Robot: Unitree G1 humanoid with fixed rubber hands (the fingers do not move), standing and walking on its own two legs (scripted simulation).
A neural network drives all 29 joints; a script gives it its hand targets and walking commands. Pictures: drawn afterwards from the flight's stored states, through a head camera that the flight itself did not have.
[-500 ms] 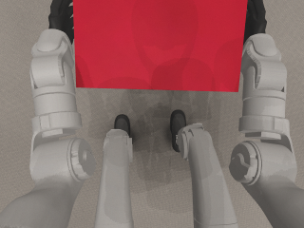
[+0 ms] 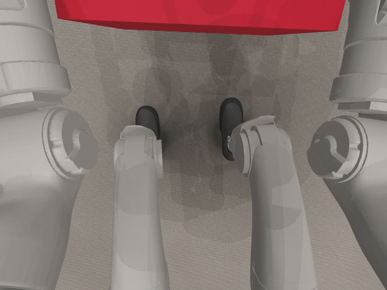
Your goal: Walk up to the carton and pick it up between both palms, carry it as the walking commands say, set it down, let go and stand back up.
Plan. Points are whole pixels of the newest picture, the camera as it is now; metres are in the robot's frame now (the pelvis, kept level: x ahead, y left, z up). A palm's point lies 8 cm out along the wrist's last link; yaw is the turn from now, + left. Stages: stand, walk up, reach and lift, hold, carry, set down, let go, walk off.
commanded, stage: set down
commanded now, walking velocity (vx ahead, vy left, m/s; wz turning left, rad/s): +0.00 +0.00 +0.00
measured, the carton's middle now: out of the picture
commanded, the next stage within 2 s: none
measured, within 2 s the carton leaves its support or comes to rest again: rests again in 1.68 s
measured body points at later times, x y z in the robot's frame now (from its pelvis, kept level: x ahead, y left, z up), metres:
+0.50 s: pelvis +0.03 +0.00 -0.05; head +0.43 -0.01 +0.14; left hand +0.63 +0.17 -0.22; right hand +0.59 -0.21 -0.23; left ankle +0.17 +0.16 -0.51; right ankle +0.18 -0.11 -0.51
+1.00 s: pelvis +0.06 +0.00 -0.10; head +0.47 -0.02 +0.06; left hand +0.65 +0.17 -0.31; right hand +0.63 -0.21 -0.31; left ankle +0.17 +0.16 -0.51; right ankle +0.18 -0.11 -0.51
